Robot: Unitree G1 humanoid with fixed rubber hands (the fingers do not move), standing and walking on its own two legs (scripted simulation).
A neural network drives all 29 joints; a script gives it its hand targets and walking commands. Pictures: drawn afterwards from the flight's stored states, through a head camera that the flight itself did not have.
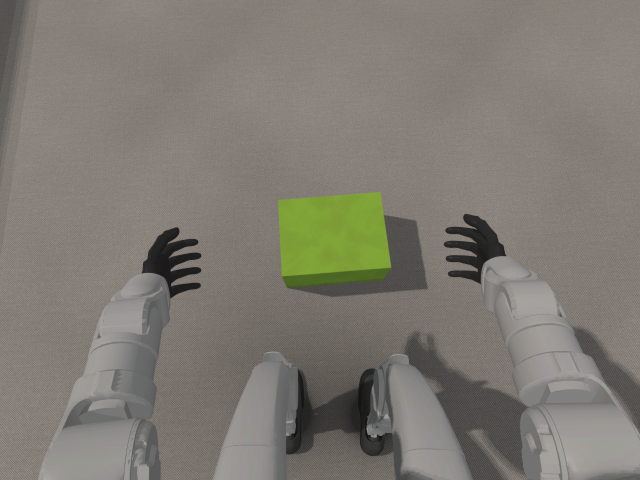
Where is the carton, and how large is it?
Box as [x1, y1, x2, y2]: [278, 192, 390, 287]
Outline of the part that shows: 380,192 278,200 282,277 287,287 376,280 383,278 390,268 390,262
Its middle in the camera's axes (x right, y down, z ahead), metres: +0.04 +0.01 +1.08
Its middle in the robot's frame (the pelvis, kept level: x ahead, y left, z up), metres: +0.56 +0.00 -0.61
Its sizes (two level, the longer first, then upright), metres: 0.277 0.210 0.149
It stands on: the floor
